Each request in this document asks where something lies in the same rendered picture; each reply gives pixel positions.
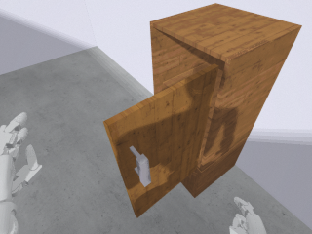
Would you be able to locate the cupboard door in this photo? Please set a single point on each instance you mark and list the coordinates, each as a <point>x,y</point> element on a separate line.
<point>168,128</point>

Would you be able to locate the handle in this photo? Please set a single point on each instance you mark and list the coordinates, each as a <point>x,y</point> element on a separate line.
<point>142,167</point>

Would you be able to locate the left robot forearm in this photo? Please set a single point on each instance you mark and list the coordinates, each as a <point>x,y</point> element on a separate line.
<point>8,222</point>

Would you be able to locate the left robot hand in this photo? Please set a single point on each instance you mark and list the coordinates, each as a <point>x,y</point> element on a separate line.
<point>11,138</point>

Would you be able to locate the right robot hand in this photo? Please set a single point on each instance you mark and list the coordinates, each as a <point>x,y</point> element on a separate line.
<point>251,223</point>

